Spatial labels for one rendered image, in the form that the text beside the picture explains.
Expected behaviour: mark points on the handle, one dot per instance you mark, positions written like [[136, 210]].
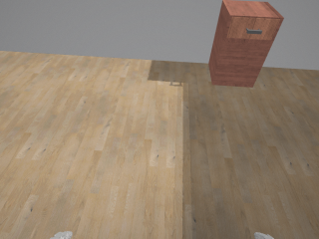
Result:
[[251, 31]]

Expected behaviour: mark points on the drawer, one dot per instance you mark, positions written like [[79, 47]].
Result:
[[238, 25]]

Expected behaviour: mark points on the cabinet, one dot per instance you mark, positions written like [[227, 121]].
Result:
[[237, 62]]

